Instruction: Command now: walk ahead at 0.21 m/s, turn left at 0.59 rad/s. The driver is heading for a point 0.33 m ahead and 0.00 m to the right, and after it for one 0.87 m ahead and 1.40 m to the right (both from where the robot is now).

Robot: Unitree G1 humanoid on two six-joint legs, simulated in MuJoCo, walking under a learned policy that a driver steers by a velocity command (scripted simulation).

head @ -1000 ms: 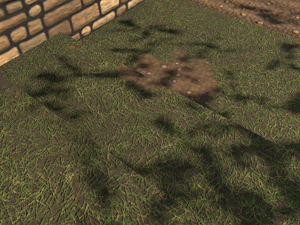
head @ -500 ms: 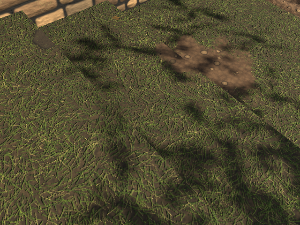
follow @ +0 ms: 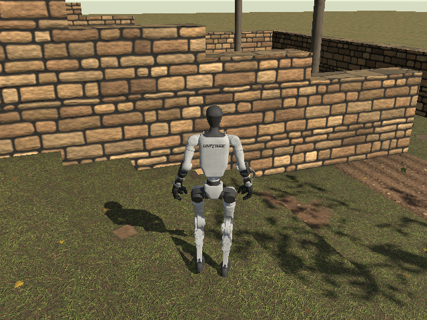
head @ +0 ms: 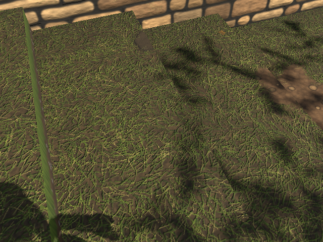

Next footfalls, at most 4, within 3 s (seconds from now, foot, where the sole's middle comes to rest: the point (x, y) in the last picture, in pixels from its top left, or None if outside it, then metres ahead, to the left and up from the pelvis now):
0.10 left None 0.04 0.10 -0.78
0.58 right None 0.43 -0.01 -0.78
1.26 left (139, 230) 0.53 0.15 -0.78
1.72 right None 0.38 -0.01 -0.78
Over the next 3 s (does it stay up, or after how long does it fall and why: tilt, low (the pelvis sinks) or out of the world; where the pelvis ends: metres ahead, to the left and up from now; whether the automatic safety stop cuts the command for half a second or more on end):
stays up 0.55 -0.10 0.00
